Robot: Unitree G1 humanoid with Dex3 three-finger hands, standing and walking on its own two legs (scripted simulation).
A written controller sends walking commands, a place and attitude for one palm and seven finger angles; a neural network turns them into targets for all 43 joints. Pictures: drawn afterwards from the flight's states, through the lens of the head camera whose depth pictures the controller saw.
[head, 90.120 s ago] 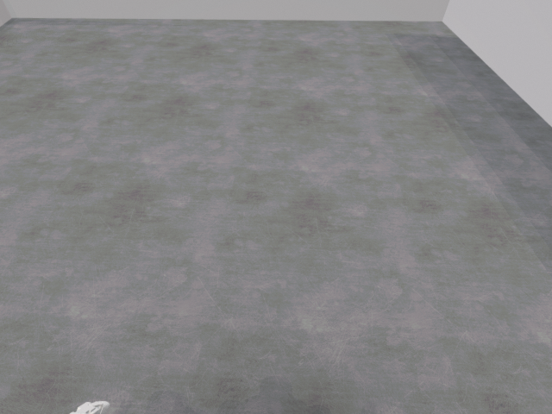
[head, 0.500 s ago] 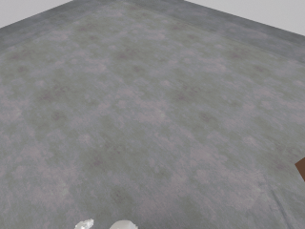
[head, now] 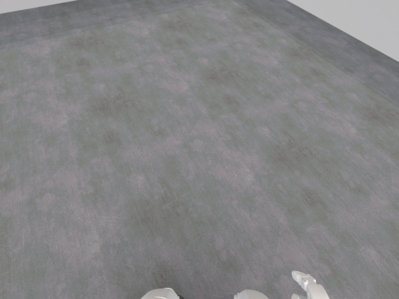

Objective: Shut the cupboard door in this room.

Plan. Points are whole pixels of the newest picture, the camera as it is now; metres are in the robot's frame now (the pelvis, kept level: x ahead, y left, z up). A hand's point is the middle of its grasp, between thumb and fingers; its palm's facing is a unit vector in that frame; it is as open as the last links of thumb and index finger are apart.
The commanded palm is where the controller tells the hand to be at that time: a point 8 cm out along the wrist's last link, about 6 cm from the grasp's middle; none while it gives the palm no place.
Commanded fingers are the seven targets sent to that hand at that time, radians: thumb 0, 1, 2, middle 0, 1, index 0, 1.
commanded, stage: turn to face it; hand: left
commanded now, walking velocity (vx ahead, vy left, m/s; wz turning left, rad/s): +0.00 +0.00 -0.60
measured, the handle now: out of the picture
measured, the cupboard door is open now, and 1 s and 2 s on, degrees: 46 46 46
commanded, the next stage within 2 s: none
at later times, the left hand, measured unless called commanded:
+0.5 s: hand (143, 275) +0.18 +0.14 -0.16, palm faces -0.23 -0.95 -0.22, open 7.3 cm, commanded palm none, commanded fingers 0.00 0.90 0.90 -0.20 -0.30 -0.20 -0.30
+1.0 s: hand (176, 214) +0.32 +0.09 -0.14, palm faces -0.57 -0.79 -0.24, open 7.4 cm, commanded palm none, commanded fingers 0.00 0.90 0.90 -0.20 -0.30 -0.20 -0.30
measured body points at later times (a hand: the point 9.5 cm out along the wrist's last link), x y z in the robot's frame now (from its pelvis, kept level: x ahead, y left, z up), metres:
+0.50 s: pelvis +0.07 -0.03 +0.01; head +0.12 -0.04 +0.45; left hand +0.19 +0.19 -0.14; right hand +0.07 -0.30 -0.14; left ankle +0.10 +0.10 -0.67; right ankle +0.03 -0.13 -0.73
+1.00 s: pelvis +0.10 -0.01 +0.01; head +0.13 -0.03 +0.45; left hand +0.35 +0.13 -0.12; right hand -0.01 -0.24 -0.14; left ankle +0.16 +0.10 -0.73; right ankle +0.02 -0.10 -0.71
